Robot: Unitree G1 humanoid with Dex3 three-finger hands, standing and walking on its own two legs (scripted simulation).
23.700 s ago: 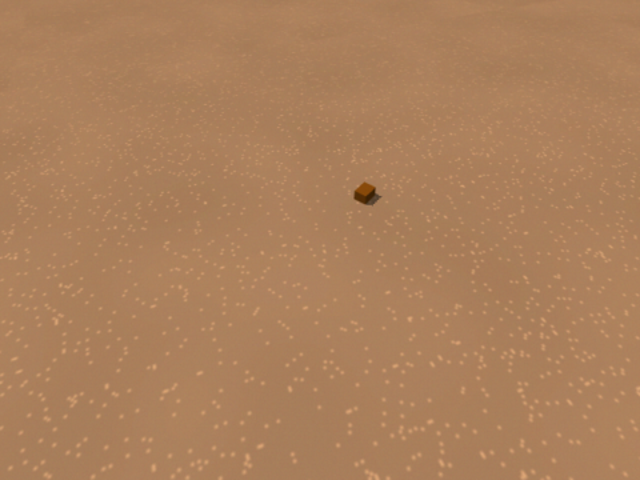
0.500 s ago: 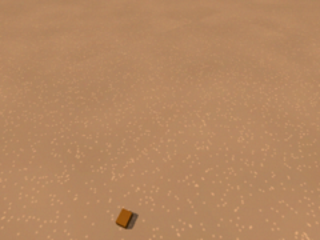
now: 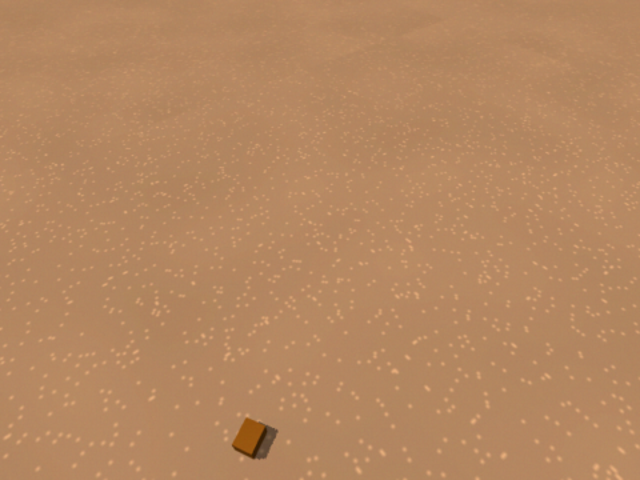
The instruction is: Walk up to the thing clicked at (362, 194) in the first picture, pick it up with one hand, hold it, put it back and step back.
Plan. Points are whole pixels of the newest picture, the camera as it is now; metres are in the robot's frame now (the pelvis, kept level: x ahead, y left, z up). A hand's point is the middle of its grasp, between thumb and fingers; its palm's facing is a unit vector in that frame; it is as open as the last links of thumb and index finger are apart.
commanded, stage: stand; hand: left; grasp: from above
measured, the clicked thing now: (250, 438) +0.41 +0.24 -0.76
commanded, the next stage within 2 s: rise first in 0.52 s
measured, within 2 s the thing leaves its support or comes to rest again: neither
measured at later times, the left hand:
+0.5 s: hand out of the picture +0.07 +0.25 -0.16, palm faces -0.02 -0.94 -0.34, open 7.4 cm
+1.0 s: hand out of the picture +0.15 +0.25 -0.18, palm faces -0.03 -0.91 -0.42, open 11.0 cm
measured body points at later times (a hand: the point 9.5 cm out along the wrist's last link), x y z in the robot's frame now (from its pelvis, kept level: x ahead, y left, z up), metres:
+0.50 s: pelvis +0.00 +0.00 +0.00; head +0.01 +0.00 +0.45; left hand +0.08 +0.30 -0.13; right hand +0.08 -0.30 -0.13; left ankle +0.01 +0.13 -0.75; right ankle -0.02 -0.14 -0.75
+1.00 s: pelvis -0.01 +0.00 -0.03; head +0.05 +0.01 +0.42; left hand +0.16 +0.30 -0.15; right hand +0.08 -0.26 -0.15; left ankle +0.01 +0.13 -0.75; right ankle -0.02 -0.14 -0.75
